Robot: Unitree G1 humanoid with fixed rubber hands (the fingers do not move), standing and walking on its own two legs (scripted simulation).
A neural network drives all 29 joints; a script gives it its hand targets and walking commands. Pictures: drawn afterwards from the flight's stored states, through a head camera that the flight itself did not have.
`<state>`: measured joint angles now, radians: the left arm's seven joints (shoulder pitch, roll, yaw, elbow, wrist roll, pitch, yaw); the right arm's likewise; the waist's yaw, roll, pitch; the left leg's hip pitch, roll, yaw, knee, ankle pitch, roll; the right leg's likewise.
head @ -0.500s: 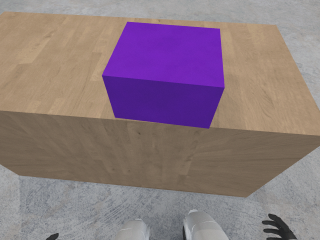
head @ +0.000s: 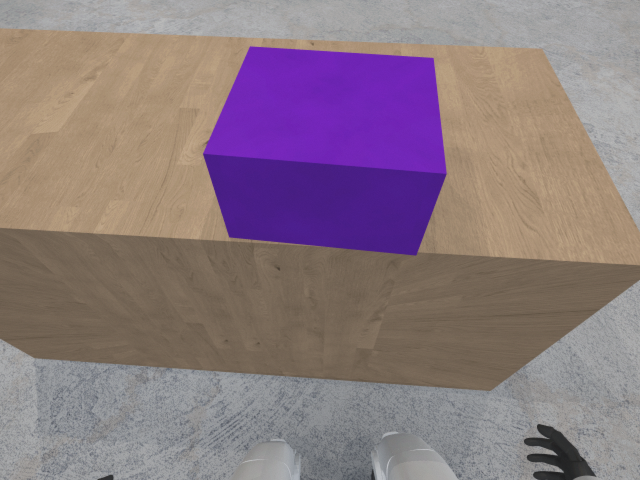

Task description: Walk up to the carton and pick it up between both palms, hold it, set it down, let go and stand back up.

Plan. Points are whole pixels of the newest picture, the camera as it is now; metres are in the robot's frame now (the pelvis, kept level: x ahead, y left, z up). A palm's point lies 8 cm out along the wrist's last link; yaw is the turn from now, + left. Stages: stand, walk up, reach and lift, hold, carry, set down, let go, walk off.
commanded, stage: walk up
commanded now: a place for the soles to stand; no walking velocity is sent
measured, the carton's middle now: (330, 148) +0.56 -0.02 +0.06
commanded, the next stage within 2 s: none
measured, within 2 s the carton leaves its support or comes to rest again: neither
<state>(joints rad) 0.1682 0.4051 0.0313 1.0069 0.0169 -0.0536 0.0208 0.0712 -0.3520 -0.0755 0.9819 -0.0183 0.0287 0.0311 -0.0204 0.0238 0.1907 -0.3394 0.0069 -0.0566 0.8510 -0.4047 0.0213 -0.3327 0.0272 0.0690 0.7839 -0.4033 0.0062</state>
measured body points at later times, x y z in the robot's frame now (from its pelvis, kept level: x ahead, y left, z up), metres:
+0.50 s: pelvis +0.00 -0.01 +0.00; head +0.03 -0.01 +0.45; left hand +0.08 +0.32 -0.12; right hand +0.11 -0.31 -0.12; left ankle +0.04 +0.11 -0.70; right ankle +0.04 -0.17 -0.70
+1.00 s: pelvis +0.00 +0.01 +0.00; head +0.03 +0.01 +0.45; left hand +0.08 +0.33 -0.12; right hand +0.10 -0.31 -0.12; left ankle +0.04 +0.11 -0.70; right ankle +0.04 -0.17 -0.70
